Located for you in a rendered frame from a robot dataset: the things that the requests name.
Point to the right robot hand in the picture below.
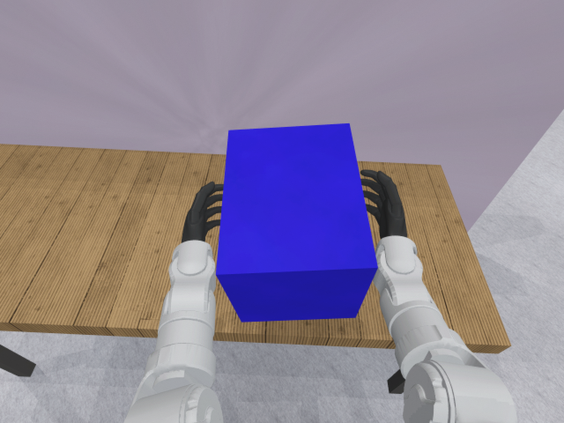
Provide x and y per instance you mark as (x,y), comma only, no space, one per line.
(389,212)

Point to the robot left upper arm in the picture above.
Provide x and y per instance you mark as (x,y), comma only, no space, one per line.
(193,403)

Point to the table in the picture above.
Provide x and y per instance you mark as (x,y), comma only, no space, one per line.
(87,236)

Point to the carton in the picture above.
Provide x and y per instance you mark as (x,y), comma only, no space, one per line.
(294,239)

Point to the robot right upper arm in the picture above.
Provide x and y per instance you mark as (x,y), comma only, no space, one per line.
(443,392)

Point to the left robot forearm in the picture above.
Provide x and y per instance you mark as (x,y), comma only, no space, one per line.
(183,353)

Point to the left robot hand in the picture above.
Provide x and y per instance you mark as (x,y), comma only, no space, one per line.
(196,226)

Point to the right robot forearm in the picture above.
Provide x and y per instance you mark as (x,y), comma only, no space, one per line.
(413,320)

